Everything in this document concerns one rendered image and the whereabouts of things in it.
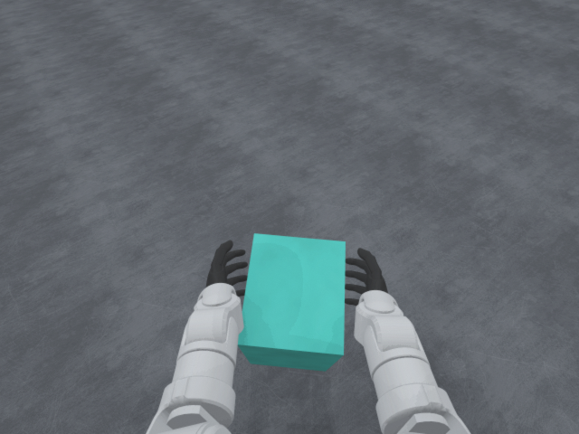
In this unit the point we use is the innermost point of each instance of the carton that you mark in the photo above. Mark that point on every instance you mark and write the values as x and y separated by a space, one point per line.
294 304

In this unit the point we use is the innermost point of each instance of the left robot forearm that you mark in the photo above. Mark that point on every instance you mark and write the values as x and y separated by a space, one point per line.
202 386

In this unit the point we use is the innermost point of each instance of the robot left hand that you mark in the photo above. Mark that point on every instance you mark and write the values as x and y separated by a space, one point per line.
218 272

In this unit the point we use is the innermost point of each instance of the right robot forearm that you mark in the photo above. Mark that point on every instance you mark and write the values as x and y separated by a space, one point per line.
409 399

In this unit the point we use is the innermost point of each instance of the robot right hand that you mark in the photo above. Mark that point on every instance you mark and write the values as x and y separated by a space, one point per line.
373 278

